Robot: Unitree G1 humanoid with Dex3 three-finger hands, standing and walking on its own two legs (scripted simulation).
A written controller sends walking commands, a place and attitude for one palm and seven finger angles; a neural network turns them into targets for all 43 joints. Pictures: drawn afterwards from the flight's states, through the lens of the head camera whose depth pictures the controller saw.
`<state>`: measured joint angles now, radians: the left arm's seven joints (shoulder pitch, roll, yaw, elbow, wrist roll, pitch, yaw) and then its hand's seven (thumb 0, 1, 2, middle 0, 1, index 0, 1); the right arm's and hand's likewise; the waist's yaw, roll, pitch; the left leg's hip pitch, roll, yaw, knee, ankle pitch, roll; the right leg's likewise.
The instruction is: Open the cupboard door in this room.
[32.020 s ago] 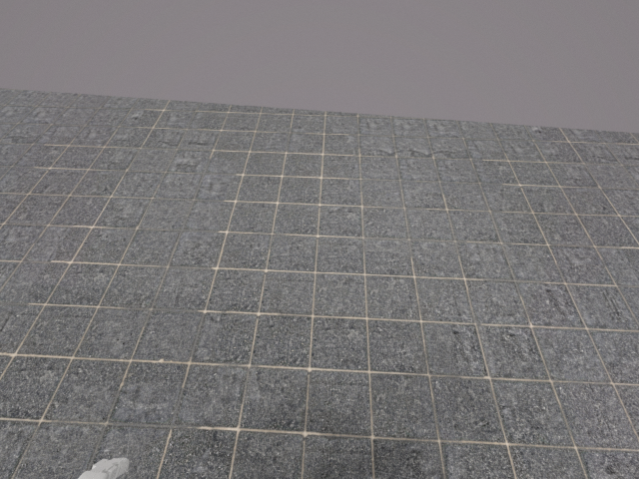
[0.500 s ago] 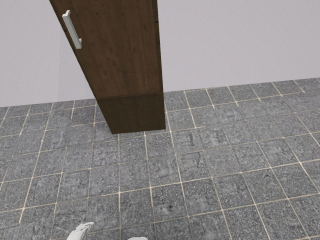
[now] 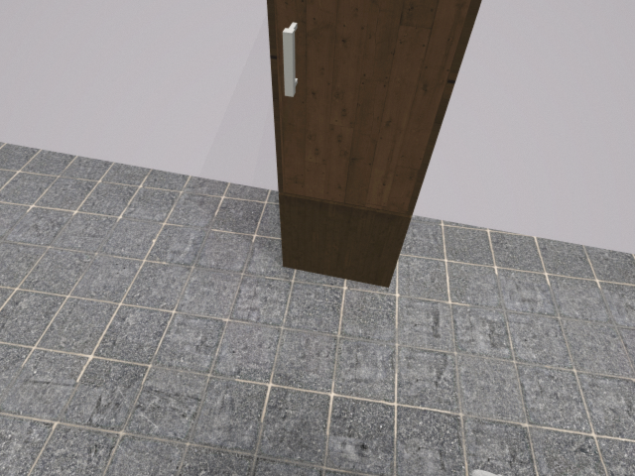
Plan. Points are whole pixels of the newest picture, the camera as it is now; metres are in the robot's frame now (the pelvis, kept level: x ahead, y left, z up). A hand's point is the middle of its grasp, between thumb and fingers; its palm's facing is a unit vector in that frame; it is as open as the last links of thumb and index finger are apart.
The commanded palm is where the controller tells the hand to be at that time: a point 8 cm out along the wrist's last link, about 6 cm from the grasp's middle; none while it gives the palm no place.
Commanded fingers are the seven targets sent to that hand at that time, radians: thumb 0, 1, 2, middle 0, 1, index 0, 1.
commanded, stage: take the last steps up to it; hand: left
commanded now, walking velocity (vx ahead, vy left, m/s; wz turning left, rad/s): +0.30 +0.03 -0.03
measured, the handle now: (291, 60) +0.88 +0.19 +0.09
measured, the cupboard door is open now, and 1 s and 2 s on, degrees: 0 0 0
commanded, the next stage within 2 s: come to a stop and stand still in 0.70 s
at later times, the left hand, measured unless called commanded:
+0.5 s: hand (239, 350) +0.32 +0.18 -0.16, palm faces -0.08 -0.98 -0.20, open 7.4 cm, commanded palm none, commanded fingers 0.00 0.90 0.90 -0.20 -0.30 -0.20 -0.30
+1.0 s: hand (228, 361) +0.31 +0.20 -0.18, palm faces +0.06 -0.99 -0.16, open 7.4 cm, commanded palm none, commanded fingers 0.00 0.90 0.90 -0.20 -0.30 -0.20 -0.30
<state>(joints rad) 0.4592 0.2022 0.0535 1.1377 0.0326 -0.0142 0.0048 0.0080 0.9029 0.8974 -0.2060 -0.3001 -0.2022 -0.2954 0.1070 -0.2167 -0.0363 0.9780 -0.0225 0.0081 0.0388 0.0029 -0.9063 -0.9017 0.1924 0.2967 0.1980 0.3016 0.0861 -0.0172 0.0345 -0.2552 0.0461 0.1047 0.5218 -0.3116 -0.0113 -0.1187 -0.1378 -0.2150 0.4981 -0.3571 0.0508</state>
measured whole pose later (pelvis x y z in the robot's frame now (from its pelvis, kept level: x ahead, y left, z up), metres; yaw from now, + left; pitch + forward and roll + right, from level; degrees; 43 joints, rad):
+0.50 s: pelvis +0.17 +0.01 -0.01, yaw -2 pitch -1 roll +1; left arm 0.07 0.18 0.05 0.96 0.02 -0.02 -0.02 0.01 0.91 0.90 -0.20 -0.30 -0.20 -0.29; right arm 0.49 -0.14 -0.03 1.18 -0.03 -0.05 -0.02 0.00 -0.91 -0.90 0.20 0.30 0.20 0.30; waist -0.05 0.00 0.08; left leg 0.11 0.01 0.15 0.39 -0.46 0.01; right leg -0.47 -0.05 -0.13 0.64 -0.19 -0.04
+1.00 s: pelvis +0.33 +0.03 +0.00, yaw -2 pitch -1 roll -1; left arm 0.29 0.18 0.03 1.13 0.01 0.00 0.03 0.01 0.91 0.90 -0.20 -0.30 -0.20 -0.29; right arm 0.16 -0.15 -0.01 1.07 -0.02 -0.03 -0.02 0.00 -0.92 -0.90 0.19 0.30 0.20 0.30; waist 0.04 -0.05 0.05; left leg -0.29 0.04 0.09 0.52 -0.22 0.02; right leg -0.18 -0.05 -0.12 0.54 -0.37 0.02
